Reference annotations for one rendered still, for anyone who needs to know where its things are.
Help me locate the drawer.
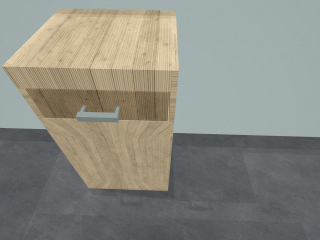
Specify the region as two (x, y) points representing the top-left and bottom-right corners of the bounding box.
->
(25, 88), (169, 121)

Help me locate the handle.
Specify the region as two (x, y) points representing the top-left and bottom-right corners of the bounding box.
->
(76, 105), (120, 123)

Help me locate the cabinet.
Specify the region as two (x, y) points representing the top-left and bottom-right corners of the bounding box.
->
(1, 8), (179, 191)

